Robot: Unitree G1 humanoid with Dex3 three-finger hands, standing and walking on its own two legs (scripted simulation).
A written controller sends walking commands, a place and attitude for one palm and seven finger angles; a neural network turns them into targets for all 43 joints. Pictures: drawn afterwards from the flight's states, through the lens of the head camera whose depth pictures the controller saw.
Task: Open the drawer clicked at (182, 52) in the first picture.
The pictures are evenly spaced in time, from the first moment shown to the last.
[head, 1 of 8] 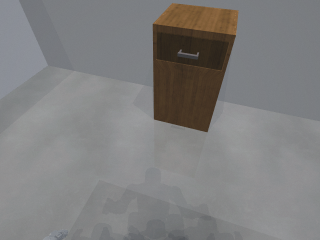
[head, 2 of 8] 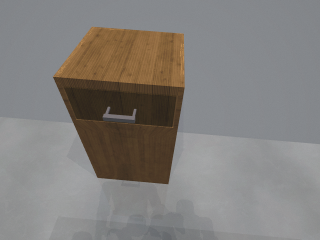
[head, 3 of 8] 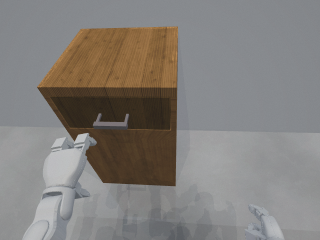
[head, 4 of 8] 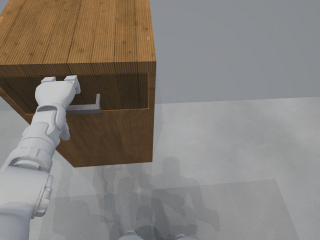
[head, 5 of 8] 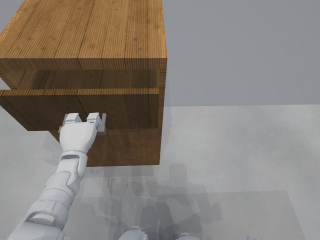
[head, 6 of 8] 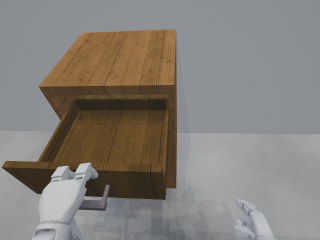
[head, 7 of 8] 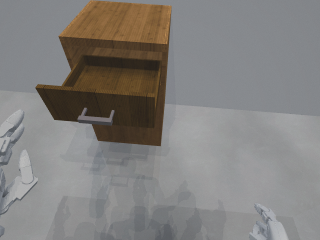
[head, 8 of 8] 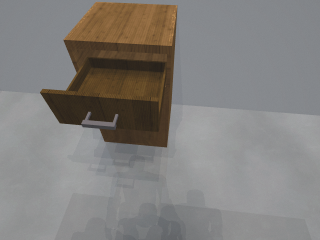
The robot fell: no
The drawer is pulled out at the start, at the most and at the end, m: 0.00 0.30 0.29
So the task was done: yes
